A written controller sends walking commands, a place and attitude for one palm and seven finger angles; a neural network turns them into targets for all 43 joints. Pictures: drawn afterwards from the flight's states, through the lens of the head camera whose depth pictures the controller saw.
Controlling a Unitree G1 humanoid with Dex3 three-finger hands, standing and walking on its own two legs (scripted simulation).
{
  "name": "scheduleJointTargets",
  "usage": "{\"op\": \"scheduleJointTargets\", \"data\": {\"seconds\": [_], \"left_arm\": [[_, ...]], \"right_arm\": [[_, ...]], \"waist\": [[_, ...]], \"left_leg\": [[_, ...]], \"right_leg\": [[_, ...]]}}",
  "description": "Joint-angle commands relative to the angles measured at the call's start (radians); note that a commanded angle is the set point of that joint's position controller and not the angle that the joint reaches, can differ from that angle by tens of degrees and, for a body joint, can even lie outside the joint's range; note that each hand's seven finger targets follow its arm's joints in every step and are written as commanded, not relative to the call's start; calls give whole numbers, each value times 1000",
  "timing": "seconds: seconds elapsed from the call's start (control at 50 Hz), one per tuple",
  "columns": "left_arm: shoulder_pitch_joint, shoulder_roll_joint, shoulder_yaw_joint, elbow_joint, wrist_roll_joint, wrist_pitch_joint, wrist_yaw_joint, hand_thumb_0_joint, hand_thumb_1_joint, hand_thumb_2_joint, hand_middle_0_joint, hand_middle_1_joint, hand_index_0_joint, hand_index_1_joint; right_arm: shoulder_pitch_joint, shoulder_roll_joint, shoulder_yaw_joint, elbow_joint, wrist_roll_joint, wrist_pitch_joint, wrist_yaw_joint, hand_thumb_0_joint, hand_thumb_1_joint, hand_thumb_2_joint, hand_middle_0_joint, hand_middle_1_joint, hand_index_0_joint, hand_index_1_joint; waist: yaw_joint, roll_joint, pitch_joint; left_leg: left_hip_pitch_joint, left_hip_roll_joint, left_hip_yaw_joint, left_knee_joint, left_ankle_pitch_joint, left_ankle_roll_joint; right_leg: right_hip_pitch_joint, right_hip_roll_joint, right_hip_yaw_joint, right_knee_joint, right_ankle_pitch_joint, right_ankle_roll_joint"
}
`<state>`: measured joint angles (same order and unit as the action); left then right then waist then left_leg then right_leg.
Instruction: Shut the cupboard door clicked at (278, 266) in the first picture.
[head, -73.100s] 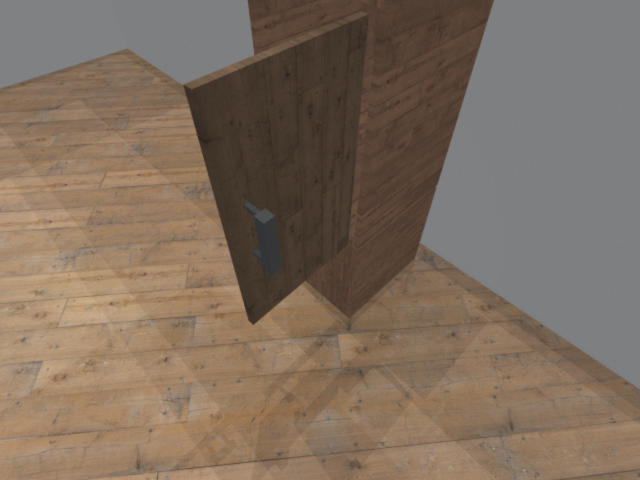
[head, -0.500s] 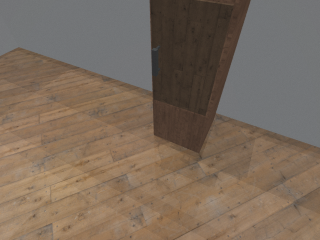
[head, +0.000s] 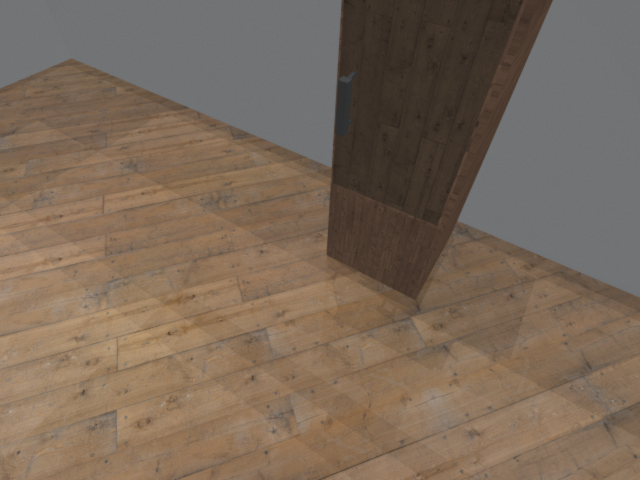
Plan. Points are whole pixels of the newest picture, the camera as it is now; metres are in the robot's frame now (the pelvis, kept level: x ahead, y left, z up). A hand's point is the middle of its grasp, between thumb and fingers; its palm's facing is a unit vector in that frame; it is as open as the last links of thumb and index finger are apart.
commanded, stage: walk to a spot facing it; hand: left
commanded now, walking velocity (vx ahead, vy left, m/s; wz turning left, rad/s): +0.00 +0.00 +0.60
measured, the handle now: (347, 103) +0.95 -0.04 -0.04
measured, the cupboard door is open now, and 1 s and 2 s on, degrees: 2 2 2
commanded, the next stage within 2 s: turn to face it in 1.14 s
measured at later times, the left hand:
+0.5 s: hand out of the picture +0.03 +0.22 -0.15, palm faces +0.29 -0.91 -0.31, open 7.4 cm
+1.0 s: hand out of the picture -0.07 +0.24 -0.17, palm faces +0.61 -0.75 -0.26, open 7.4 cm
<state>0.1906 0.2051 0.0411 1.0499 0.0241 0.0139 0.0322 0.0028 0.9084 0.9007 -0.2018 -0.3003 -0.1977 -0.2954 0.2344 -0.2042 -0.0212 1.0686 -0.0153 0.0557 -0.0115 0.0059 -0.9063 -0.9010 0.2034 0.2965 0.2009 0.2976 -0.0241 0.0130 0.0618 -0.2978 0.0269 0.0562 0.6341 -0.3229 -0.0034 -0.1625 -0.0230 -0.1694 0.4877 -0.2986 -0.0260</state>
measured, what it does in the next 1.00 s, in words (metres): steps on the spot, turning left: right foot, then left foot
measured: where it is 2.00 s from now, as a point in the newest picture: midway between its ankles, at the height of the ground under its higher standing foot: outside the picture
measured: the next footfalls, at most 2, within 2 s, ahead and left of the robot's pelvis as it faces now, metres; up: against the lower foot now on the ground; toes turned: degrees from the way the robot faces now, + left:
right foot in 0.48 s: +0.06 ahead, -0.13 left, +0.00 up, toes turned +17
left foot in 0.84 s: +0.02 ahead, +0.18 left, +0.00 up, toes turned +40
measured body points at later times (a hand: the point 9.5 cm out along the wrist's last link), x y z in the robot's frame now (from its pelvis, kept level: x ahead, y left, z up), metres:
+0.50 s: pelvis -0.01 -0.02 +0.00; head +0.03 -0.01 +0.45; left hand +0.01 +0.27 -0.13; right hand +0.10 -0.26 -0.15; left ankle +0.01 +0.11 -0.73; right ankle +0.02 -0.15 -0.74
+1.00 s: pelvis +0.05 +0.05 -0.01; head +0.08 +0.09 +0.44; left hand -0.10 +0.28 -0.15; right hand +0.28 -0.09 -0.14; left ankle -0.01 +0.15 -0.74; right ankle +0.11 -0.07 -0.67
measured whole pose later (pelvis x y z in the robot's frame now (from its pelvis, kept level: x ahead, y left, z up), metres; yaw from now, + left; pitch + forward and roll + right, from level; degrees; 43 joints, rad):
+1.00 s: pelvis +0.05 +0.05 -0.01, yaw +36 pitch +0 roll +1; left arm 0.29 0.27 0.09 0.97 0.03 0.03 -0.02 0.01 0.91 0.90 -0.20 -0.30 -0.20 -0.29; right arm 0.17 -0.22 -0.03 0.88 -0.03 -0.02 0.00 0.00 -0.91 -0.90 0.20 0.30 0.20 0.30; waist 0.02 -0.04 0.09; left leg -0.29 0.01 0.07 0.57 -0.29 0.01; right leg -0.47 -0.14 -0.06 1.10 -0.41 0.05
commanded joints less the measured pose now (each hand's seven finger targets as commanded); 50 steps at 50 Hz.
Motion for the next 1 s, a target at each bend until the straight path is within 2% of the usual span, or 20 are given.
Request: {"op": "scheduleJointTargets", "data": {"seconds": [0.0,0.04,0.06,0.08,0.1,0.18,0.34,0.4,0.42,0.46,0.48,0.54,0.7,0.78,0.8,0.82,0.84,0.86,0.9,0.98], "left_arm": [[25,194,59,-83,8,-8,13,0,900,900,-200,-300,-200,-300],[32,182,62,-104,-3,-2,5,0,900,900,-200,-300,-200,-300],[69,130,56,-126,-11,6,1,0,900,900,-200,-300,-200,-300],[25,112,43,-154,-6,12,3,0,900,900,-200,-300,-200,-300],[-30,112,50,-170,0,26,6,0,900,900,-200,-300,-200,-300],[-25,103,55,-175,1,13,-12,0,900,900,-200,-300,-200,-300],[-14,94,50,-215,-4,14,-10,0,900,900,-200,-300,-200,-300],[100,112,55,-191,-8,10,-12,0,900,900,-200,-300,-200,-300],[170,136,62,-173,-4,6,-13,0,900,900,-200,-300,-200,-300],[171,280,85,-196,22,1,-1,0,900,900,-200,-300,-200,-300],[59,274,80,-232,2,6,6,0,900,900,-200,-300,-200,-300],[-45,176,61,-249,1,-27,-2,0,900,900,-200,-300,-200,-300],[182,222,78,-151,9,-58,-18,0,900,900,-200,-300,-200,-300],[168,242,86,-147,3,-59,-28,0,900,900,-200,-300,-200,-300],[167,220,79,-157,-4,-57,-34,0,900,900,-200,-300,-200,-300],[142,141,63,-213,-10,-54,-51,0,900,900,-200,-300,-200,-300],[-10,140,45,-284,1,-53,-50,0,900,900,-200,-300,-200,-300],[-35,137,55,-288,2,-53,-40,0,900,900,-200,-300,-200,-300],[-18,129,59,-244,4,-42,-47,0,900,900,-200,-300,-200,-300],[58,99,53,-203,5,-30,-61,0,900,900,-200,-300,-200,-300]], "right_arm": [[10,-68,-37,-103,3,-12,9,0,-900,-900,200,300,200,300],[74,-91,-40,-101,-3,-23,12,0,-900,-900,200,300,200,300],[101,-164,-53,-110,-15,-29,6,0,-900,-900,200,300,200,300],[138,-216,-69,-102,-22,-26,-1,0,-900,-900,200,300,200,300],[161,-220,-72,-98,-25,-28,-9,0,-900,-900,200,300,200,300],[61,-183,-64,-142,-18,-43,-22,0,-900,-900,200,300,200,300],[37,-207,-85,-163,-21,-24,-11,0,-900,-900,200,300,200,300],[-26,-204,-91,-197,-18,-14,-3,0,-900,-900,200,300,200,300],[-62,-189,-91,-212,-13,-9,-1,0,-900,-900,200,300,200,300],[-79,-88,-80,-257,-6,-12,9,0,-900,-900,200,300,200,300],[-68,-141,-89,-261,-18,-5,15,0,-900,-900,200,300,200,300],[-26,-122,-84,-237,-20,4,44,0,-900,-900,200,300,200,300],[-204,-72,-49,-291,-7,-31,68,0,-900,-900,200,300,200,300],[-83,-109,-50,-264,-11,-57,63,0,-900,-900,200,300,200,300],[53,-174,-67,-225,-15,-64,53,0,-900,-900,200,300,200,300],[207,-326,-108,-194,-28,-70,38,0,-900,-900,200,300,200,300],[305,-362,-113,-153,-18,-66,24,0,-900,-900,200,300,200,300],[267,-337,-100,-154,-19,-68,19,0,-900,-900,200,300,200,300],[102,-238,-74,-199,-18,-79,4,0,-900,-900,200,300,200,300],[33,-193,-57,-197,-15,-98,-4,0,-900,-900,200,300,200,300]], "waist": [[10,-133,0],[-13,-1,-52],[-11,236,-66],[-40,276,-51],[-54,239,-62],[-2,76,-73],[-12,147,-111],[37,166,-133],[74,116,-120],[98,-312,-1],[36,-165,33],[-24,-215,33],[80,-192,14],[14,-160,-63],[-54,-27,-150],[-129,300,-229],[-178,221,-202],[-142,124,-161],[-74,183,-33],[-6,130,-55]], "left_leg": [[-79,46,-33,99,-134,-18],[89,62,-64,-138,262,4],[155,223,-322,-218,577,92],[133,333,-465,-310,556,197],[109,320,-523,-355,391,200],[111,222,-412,-338,294,165],[110,163,-442,-327,246,161],[-28,100,-445,-326,-26,122],[-167,43,-407,-301,-188,83],[-493,-165,-108,304,-263,-39],[-408,-79,-144,475,-214,-31],[-347,0,-98,589,-35,-45],[-283,19,36,140,-69,-25],[61,-41,109,-124,-9,13],[334,-2,36,-204,38,42],[580,323,-458,-238,99,182],[573,424,-579,-311,204,271],[413,401,-511,-324,30,247],[208,305,-405,-377,-90,193],[168,211,-265,-369,87,186]], "right_leg": [[14,-361,157,-63,479,-154],[-69,-269,50,122,377,-43],[-205,-125,-12,290,61,49],[-266,-45,52,467,-335,61],[-319,-40,150,588,-310,49],[-371,-49,198,608,-103,71],[-256,13,171,329,-135,78],[-30,47,142,93,-80,63],[127,37,136,-53,-61,51],[122,-439,688,-404,-471,-120],[-46,-482,624,-382,-363,-148],[-89,-298,315,-299,-166,-89],[163,-340,122,-198,223,-79],[69,-314,11,28,348,-27],[-79,-270,-57,267,324,21],[-467,-106,-74,603,-212,94],[-623,-94,69,737,-325,74],[-583,-113,128,757,-285,59],[-550,-150,165,701,-145,66],[-428,-106,129,487,-47,78]]}}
